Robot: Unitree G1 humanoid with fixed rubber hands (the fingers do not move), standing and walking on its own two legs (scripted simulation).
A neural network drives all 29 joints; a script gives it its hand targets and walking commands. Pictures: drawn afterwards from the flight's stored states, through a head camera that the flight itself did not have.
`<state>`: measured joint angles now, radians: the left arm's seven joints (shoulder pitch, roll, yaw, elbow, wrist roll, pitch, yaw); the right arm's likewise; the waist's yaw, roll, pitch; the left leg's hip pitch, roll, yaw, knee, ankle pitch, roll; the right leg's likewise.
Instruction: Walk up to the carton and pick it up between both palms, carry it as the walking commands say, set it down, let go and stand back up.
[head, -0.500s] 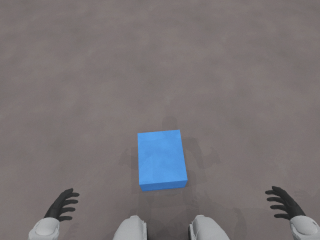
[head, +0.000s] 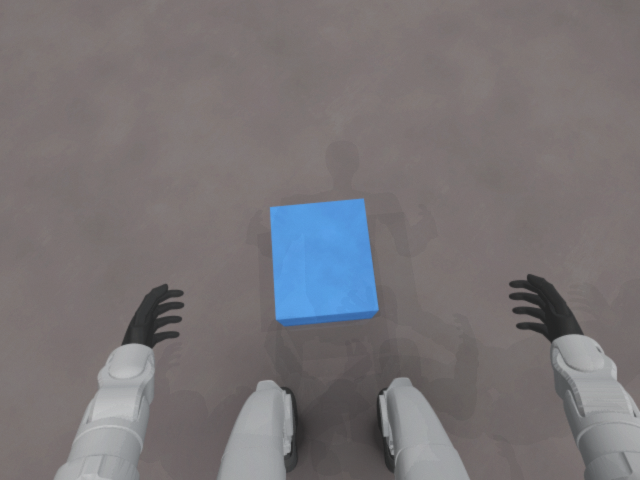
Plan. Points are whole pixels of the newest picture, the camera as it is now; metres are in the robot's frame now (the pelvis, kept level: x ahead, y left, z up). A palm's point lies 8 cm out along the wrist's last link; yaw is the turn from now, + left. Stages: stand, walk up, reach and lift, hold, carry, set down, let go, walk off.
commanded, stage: reach and lift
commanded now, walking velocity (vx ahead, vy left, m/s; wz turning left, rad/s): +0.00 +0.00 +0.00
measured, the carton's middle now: (322, 264) +0.49 +0.03 -0.63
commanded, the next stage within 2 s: none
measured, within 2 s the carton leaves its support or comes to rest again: neither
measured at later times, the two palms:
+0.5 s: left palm (181, 267) +0.38 +0.24 -0.16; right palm (488, 241) +0.40 -0.23 -0.14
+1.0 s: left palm (203, 233) +0.45 +0.23 -0.20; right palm (455, 207) +0.48 -0.20 -0.19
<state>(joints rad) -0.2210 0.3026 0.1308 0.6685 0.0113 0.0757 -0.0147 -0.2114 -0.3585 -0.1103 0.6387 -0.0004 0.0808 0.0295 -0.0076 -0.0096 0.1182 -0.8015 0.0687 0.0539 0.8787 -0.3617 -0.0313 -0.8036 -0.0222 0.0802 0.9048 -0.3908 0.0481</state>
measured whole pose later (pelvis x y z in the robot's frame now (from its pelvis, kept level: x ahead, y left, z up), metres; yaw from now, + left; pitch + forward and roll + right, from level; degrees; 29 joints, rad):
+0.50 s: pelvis -0.05 +0.00 -0.04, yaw +0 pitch +31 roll +1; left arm -0.84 0.30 0.28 0.79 -0.02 0.17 0.02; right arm -0.92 -0.36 -0.14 0.83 0.05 0.17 0.02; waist -0.01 -0.01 0.14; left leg -1.25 0.07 0.05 0.97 -0.27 -0.02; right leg -1.26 -0.02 0.09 1.00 -0.30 0.05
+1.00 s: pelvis -0.06 +0.00 -0.06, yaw +1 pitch +43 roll +2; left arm -1.14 0.30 0.39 0.85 -0.01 0.14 0.01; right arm -1.21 -0.36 -0.20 0.86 0.01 0.17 0.01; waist 0.00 -0.02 0.11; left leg -1.52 0.07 0.05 1.02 -0.25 -0.02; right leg -1.53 -0.01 0.10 1.06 -0.29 0.05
